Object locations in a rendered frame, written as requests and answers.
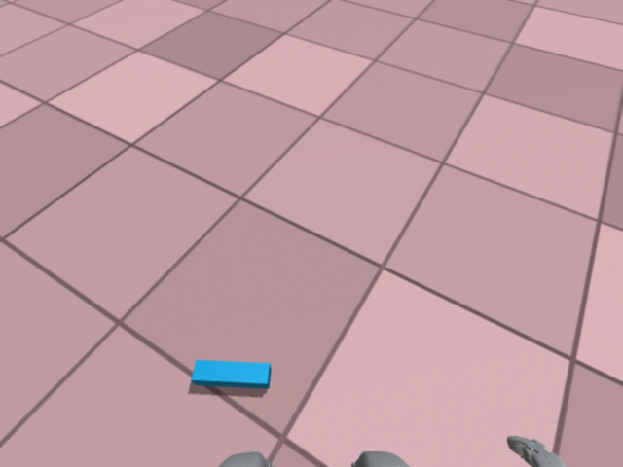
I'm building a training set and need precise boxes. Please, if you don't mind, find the carton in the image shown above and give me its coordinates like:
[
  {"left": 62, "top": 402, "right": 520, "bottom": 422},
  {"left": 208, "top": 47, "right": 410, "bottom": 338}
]
[{"left": 191, "top": 360, "right": 271, "bottom": 389}]

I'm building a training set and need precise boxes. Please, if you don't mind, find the right robot hand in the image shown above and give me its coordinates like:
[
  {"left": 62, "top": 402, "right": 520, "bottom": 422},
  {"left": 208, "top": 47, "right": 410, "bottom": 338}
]
[{"left": 507, "top": 436, "right": 567, "bottom": 467}]

